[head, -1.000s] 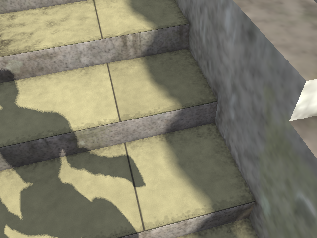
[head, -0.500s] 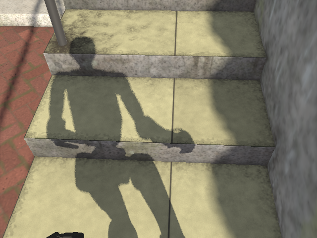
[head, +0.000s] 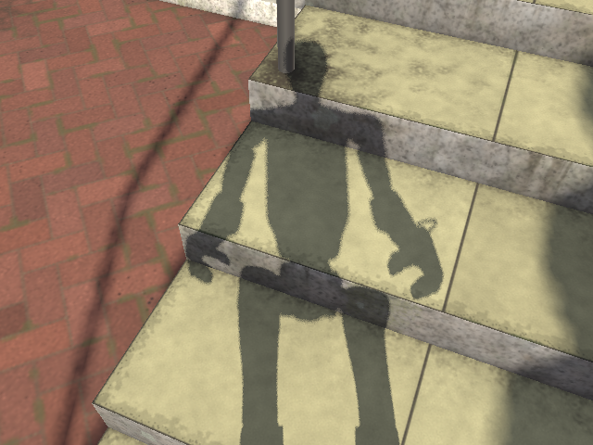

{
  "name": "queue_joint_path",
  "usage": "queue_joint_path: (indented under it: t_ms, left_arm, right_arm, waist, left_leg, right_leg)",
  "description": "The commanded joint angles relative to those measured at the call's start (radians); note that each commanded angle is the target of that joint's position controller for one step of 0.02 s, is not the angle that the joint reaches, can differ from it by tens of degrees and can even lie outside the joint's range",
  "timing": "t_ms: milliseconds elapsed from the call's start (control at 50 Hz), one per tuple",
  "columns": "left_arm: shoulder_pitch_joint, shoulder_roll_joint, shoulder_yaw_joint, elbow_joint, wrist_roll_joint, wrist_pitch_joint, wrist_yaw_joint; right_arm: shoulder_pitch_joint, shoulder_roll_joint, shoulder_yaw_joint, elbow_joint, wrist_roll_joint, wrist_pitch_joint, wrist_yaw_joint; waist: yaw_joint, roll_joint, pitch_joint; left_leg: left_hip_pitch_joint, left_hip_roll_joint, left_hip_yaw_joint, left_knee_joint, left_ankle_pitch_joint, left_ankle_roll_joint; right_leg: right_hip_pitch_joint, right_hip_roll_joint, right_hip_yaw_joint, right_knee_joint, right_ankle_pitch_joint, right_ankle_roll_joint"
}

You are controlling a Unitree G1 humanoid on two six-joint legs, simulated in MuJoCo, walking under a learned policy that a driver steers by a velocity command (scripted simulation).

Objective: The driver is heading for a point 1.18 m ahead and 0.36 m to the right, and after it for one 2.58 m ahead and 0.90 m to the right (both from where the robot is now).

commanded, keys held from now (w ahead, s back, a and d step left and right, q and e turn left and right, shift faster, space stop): w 0.30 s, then no key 0.70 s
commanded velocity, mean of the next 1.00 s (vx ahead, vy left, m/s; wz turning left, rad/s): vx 0.20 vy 0.00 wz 0.07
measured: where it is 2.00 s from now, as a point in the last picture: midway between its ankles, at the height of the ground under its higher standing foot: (322, 345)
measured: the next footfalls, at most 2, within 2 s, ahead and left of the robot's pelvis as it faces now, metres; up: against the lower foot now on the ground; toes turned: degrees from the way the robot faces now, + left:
right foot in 0.46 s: +0.40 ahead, -0.17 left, +0.13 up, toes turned -2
left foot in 0.98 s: +0.45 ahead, +0.02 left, +0.13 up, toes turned +2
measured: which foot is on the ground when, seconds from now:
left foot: down 0.00-0.48, up 0.50-0.96, down 0.98-1.00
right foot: up 0.00-0.44, down 0.46-1.00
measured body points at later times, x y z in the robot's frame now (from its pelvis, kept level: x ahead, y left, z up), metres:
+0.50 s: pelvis +0.23 -0.07 +0.01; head +0.25 -0.07 +0.46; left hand +0.47 +0.10 -0.07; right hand +0.16 -0.29 -0.14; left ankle +0.03 +0.08 -0.70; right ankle +0.36 -0.17 -0.61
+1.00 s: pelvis +0.35 -0.08 +0.13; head +0.35 -0.07 +0.58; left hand +0.39 +0.16 -0.02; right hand +0.44 -0.30 -0.01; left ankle +0.41 +0.02 -0.61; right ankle +0.36 -0.17 -0.60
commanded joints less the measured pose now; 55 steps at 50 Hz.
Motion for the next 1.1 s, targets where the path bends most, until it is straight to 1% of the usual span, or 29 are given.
queue_joint_path:
  t_ms: [20,60,100,180,260,300,320,340,360,380,400,440,460,480,500,520,540,580,620,680,760,800,840,880,960,1000,1020,1060,1100]
  left_arm:
    - [-0.111,0.095,0.013,-0.066,0.020,-0.022,-0.028]
    - [-0.093,0.070,0.005,-0.045,0.042,-0.014,-0.042]
    - [-0.101,0.038,-0.003,-0.032,0.034,0.009,-0.058]
    - [-0.129,0.001,-0.029,0.001,0.030,0.026,-0.084]
    - [-0.218,-0.081,-0.088,-0.037,0.024,0.002,-0.060]
    - [-0.304,-0.089,-0.104,-0.068,0.021,0.006,-0.052]
    - [-0.354,-0.059,-0.097,-0.100,0.012,0.013,-0.052]
    - [-0.376,-0.052,-0.094,-0.104,0.017,0.026,-0.061]
    - [-0.461,-0.078,-0.114,-0.131,0.015,0.055,-0.087]
    - [-0.491,-0.097,-0.123,-0.136,0.010,0.078,-0.111]
    - [-0.386,-0.071,-0.110,-0.095,0.002,0.089,-0.140]
    - [-0.269,-0.002,-0.085,-0.046,-0.001,0.069,-0.142]
    - [0.040,-0.063,-0.078,0.082,-0.045,0.062,-0.044]
    - [0.207,0.068,-0.040,0.112,-0.032,0.052,0.000]
    - [0.324,0.166,0.008,0.140,-0.043,0.072,0.024]
    - [0.187,0.192,0.019,0.144,-0.050,0.072,0.031]
    - [0.029,0.155,0.021,0.132,-0.054,0.068,0.026]
    - [-0.071,0.007,-0.002,0.158,-0.040,0.069,0.036]
    - [-0.079,-0.059,-0.012,0.181,-0.020,0.062,0.044]
    - [-0.043,-0.028,0.000,0.202,-0.016,0.029,0.040]
    - [0.008,0.031,0.019,0.228,-0.023,0.027,0.050]
    - [-0.001,-0.008,0.003,0.201,-0.031,0.050,0.060]
    - [0.011,0.001,0.008,0.187,-0.030,0.069,0.060]
    - [0.045,0.030,0.017,0.183,-0.015,0.068,0.048]
    - [0.072,0.022,0.008,0.195,-0.030,0.085,0.042]
    - [0.105,-0.049,-0.014,0.190,-0.034,0.086,0.029]
    - [0.139,-0.073,-0.020,0.201,-0.050,0.098,0.025]
    - [0.105,-0.024,-0.006,0.224,-0.035,0.109,0.032]
    - [0.110,-0.012,-0.008,0.240,-0.032,0.097,0.025]
  right_arm:
    - [0.240,-0.124,-0.042,0.045,-0.012,-0.008,-0.020]
    - [0.113,-0.028,0.004,0.009,-0.004,0.005,-0.020]
    - [0.109,-0.028,0.016,0.017,-0.011,0.009,-0.031]
    - [0.330,-0.040,0.025,0.147,-0.051,0.017,-0.015]
    - [0.474,0.035,0.068,0.317,-0.099,0.027,0.002]
    - [0.420,0.060,0.096,0.344,-0.109,0.019,-0.004]
    - [0.409,0.042,0.103,0.346,-0.108,0.016,-0.003]
    - [0.397,0.033,0.111,0.332,-0.100,0.013,-0.004]
    - [0.296,-0.008,0.108,0.290,-0.061,0.014,0.012]
    - [0.349,-0.052,0.099,0.310,-0.035,0.011,0.017]
    - [0.320,-0.146,0.076,0.292,-0.006,0.006,0.018]
    - [0.330,-0.204,0.043,0.291,0.025,-0.015,0.021]
    - [0.378,-0.234,-0.002,0.341,0.066,0.038,-0.019]
    - [0.502,-0.095,0.014,0.304,0.079,0.029,-0.035]
    - [0.410,-0.075,0.006,0.288,0.084,0.051,-0.027]
    - [0.366,0.018,0.015,0.250,0.041,0.073,-0.021]
    - [0.340,0.033,0.013,0.220,0.013,0.091,-0.018]
    - [0.237,0.030,0.009,0.167,-0.018,0.123,-0.042]
    - [0.271,0.034,0.008,0.172,-0.021,0.144,-0.059]
    - [0.241,0.035,0.010,0.140,-0.017,0.140,-0.087]
    - [0.113,-0.005,0.009,0.059,-0.021,0.133,-0.086]
    - [0.129,0.018,0.023,0.068,0.002,0.134,-0.069]
    - [0.088,0.036,0.034,0.073,0.025,0.140,-0.061]
    - [0.092,0.035,0.032,0.074,0.021,0.138,-0.066]
    - [0.152,0.027,0.015,0.122,-0.002,0.127,-0.086]
    - [0.129,-0.040,0.006,0.090,-0.002,0.104,-0.077]
    - [0.111,-0.036,0.009,0.087,0.017,0.107,-0.074]
    - [0.113,0.020,0.024,0.114,0.015,0.102,-0.065]
    - [0.127,0.015,0.018,0.128,0.012,0.098,-0.064]
  waist:
    - [-0.117,0.098,-0.056]
    - [-0.025,0.055,-0.034]
    - [-0.002,0.076,-0.030]
    - [-0.066,0.109,0.017]
    - [-0.088,0.080,0.043]
    - [-0.075,0.065,0.038]
    - [-0.059,0.027,-0.005]
    - [-0.064,0.072,-0.023]
    - [-0.036,0.086,-0.009]
    - [-0.048,0.144,-0.002]
    - [0.006,0.209,0.001]
    - [0.068,0.168,-0.056]
    - [0.103,0.183,-0.172]
    - [0.073,0.011,-0.355]
    - [0.176,-0.210,-0.447]
    - [0.070,-0.240,-0.406]
    - [-0.014,-0.136,-0.284]
    - [-0.054,-0.045,-0.053]
    - [-0.085,-0.064,-0.027]
    - [-0.097,-0.062,-0.054]
    - [-0.092,-0.016,-0.061]
    - [-0.095,-0.020,-0.090]
    - [-0.044,-0.059,-0.086]
    - [-0.012,-0.092,-0.097]
    - [-0.023,-0.067,-0.019]
    - [0.001,0.097,-0.020]
    - [0.017,0.202,-0.038]
    - [0.013,0.180,0.044]
    - [0.006,0.114,0.030]
  left_leg:
    - [0.431,0.322,-0.505,-0.324,-0.170,0.218]
    - [0.263,0.312,-0.439,-0.363,-0.083,0.194]
    - [0.210,0.297,-0.386,-0.412,-0.058,0.190]
    - [0.301,0.305,-0.311,-0.407,-0.009,0.223]
    - [0.470,0.367,-0.328,-0.343,-0.050,0.211]
    - [0.349,0.308,-0.244,-0.389,-0.080,0.164]
    - [0.259,0.278,-0.201,-0.412,-0.068,0.121]
    - [0.119,0.237,-0.147,-0.450,-0.029,0.113]
    - [-0.149,0.246,-0.095,-0.581,-0.005,0.109]
    - [-0.187,0.255,-0.096,-0.588,0.071,0.120]
    - [-0.070,0.281,-0.076,-0.497,0.475,0.126]
    - [0.215,0.268,-0.043,-0.294,1.080,0.066]
    - [0.335,0.227,0.073,-0.022,1.318,-0.004]
    - [0.043,0.164,0.019,0.238,1.081,-0.069]
    - [-0.105,-0.027,0.026,0.621,0.116,-0.104]
    - [-0.187,-0.045,-0.142,0.901,-0.179,-0.073]
    - [-0.260,0.003,-0.167,0.995,-0.116,-0.036]
    - [-0.323,0.056,-0.138,0.914,-0.093,0.002]
    - [-0.301,0.049,-0.116,0.913,-0.055,0.001]
    - [-0.393,0.018,-0.094,1.098,-0.091,0.005]
    - [-0.490,0.082,-0.125,0.902,0.023,-0.023]
    - [-0.358,0.115,-0.068,0.605,0.007,-0.043]
    - [-0.197,0.069,0.021,0.367,-0.040,-0.052]
    - [-0.108,0.055,0.029,0.265,0.009,-0.040]
    - [0.126,0.022,0.043,-0.074,0.077,-0.027]
    - [0.198,0.260,-0.276,-0.232,0.036,0.001]
    - [0.059,0.326,-0.367,-0.298,-0.074,0.082]
    - [-0.019,0.246,-0.314,-0.326,-0.126,0.049]
    - [0.006,0.179,-0.217,-0.311,-0.037,0.015]
  right_leg:
    - [-0.597,0.003,0.142,0.423,0.061,-0.067]
    - [-0.531,-0.032,0.142,0.434,0.178,-0.084]
    - [-0.538,-0.027,0.129,0.442,0.233,-0.074]
    - [-0.812,0.005,0.068,0.772,0.199,-0.104]
    - [-1.277,-0.004,0.103,1.160,0.094,-0.201]
    - [-1.197,-0.042,0.053,1.021,0.126,-0.222]
    - [-1.041,-0.058,0.021,0.784,0.254,-0.200]
    - [-0.853,-0.060,-0.025,0.679,0.360,-0.178]
    - [-0.503,-0.025,-0.088,0.495,0.201,-0.129]
    - [-0.364,0.005,-0.104,0.457,0.132,-0.089]
    - [-0.333,0.060,-0.150,0.456,0.143,-0.072]
    - [-0.280,0.132,-0.178,0.123,0.270,-0.113]
    - [-0.147,0.114,-0.138,0.103,0.209,-0.128]
    - [0.265,-0.074,0.195,0.214,0.672,-0.230]
    - [0.330,-0.238,0.568,-0.182,0.738,-0.343]
    - [0.206,-0.278,0.829,-0.397,0.607,-0.355]
    - [0.070,-0.249,0.785,-0.410,0.311,-0.327]
    - [-0.200,-0.185,0.599,-0.388,0.003,-0.239]
    - [-0.275,-0.147,0.465,-0.403,0.020,-0.224]
    - [-0.232,-0.182,0.418,-0.451,0.306,-0.306]
    - [-0.053,-0.159,0.331,-0.560,0.301,-0.277]
    - [-0.020,-0.122,0.195,-0.589,0.401,-0.262]
    - [-0.015,-0.056,0.095,-0.622,0.387,-0.233]
    - [0.051,-0.109,0.116,-0.625,0.440,-0.228]
    - [-0.031,-0.086,0.101,-0.514,0.182,-0.149]
    - [-0.137,0.001,0.036,-0.364,0.106,-0.072]
    - [-0.017,0.038,0.013,-0.380,0.119,-0.045]
    - [0.094,0.028,0.035,-0.431,0.198,-0.037]
    - [0.156,-0.003,0.049,-0.480,0.285,-0.042]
